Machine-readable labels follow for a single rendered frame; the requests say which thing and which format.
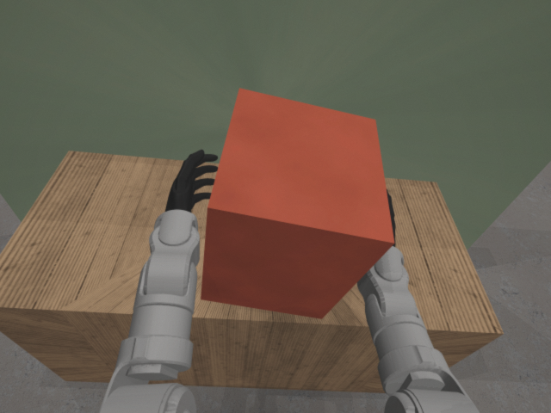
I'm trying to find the pedestal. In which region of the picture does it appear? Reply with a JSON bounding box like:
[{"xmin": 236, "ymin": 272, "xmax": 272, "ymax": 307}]
[{"xmin": 0, "ymin": 151, "xmax": 504, "ymax": 393}]

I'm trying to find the robot right forearm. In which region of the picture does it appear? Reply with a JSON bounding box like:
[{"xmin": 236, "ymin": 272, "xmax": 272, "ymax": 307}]
[{"xmin": 357, "ymin": 246, "xmax": 480, "ymax": 413}]

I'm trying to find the robot right hand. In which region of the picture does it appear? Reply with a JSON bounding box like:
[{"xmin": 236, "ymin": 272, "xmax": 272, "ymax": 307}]
[{"xmin": 387, "ymin": 192, "xmax": 396, "ymax": 247}]

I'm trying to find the robot left hand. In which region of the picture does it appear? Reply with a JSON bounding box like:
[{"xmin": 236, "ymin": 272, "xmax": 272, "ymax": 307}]
[{"xmin": 165, "ymin": 150, "xmax": 218, "ymax": 213}]

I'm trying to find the carton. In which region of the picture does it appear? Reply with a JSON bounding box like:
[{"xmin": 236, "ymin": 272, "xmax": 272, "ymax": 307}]
[{"xmin": 201, "ymin": 88, "xmax": 394, "ymax": 319}]

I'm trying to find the robot left forearm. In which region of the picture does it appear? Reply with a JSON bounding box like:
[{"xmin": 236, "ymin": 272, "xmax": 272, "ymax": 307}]
[{"xmin": 98, "ymin": 209, "xmax": 200, "ymax": 413}]

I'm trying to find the robot left upper arm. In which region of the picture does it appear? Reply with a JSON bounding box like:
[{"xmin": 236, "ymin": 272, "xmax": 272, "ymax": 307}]
[{"xmin": 100, "ymin": 383, "xmax": 196, "ymax": 413}]

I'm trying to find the robot right upper arm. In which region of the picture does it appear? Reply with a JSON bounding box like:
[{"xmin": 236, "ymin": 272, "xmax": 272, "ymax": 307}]
[{"xmin": 384, "ymin": 388, "xmax": 479, "ymax": 413}]

